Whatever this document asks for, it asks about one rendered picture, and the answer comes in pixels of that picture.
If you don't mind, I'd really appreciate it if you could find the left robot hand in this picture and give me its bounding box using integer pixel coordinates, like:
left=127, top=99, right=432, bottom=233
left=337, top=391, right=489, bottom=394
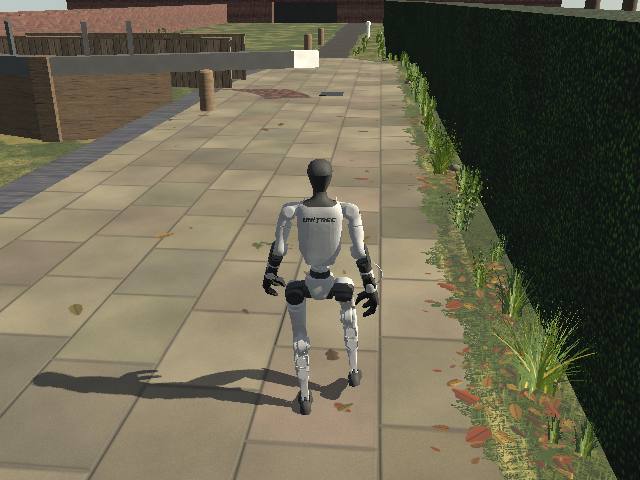
left=262, top=275, right=286, bottom=296

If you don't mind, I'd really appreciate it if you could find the left robot upper arm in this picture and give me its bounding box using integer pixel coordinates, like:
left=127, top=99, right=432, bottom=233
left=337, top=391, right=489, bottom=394
left=272, top=202, right=299, bottom=256

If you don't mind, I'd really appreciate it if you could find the robot right forearm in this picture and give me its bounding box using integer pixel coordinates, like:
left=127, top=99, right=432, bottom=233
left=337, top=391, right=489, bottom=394
left=356, top=244, right=377, bottom=293

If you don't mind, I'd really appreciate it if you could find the right robot upper arm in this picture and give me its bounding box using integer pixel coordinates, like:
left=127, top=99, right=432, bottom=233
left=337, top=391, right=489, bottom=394
left=341, top=202, right=366, bottom=259

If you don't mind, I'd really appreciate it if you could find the humanoid robot head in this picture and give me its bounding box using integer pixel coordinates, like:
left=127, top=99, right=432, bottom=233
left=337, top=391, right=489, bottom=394
left=303, top=159, right=337, bottom=207

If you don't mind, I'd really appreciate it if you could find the right robot thigh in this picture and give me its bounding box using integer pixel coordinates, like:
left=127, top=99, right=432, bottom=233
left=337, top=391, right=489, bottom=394
left=333, top=277, right=355, bottom=326

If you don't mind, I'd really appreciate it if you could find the right robot hand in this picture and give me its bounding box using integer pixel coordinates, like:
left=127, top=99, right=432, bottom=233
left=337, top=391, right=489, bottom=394
left=355, top=289, right=379, bottom=317

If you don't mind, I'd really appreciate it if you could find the robot left forearm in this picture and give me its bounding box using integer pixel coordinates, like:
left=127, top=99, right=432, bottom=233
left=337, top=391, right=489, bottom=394
left=265, top=241, right=283, bottom=280

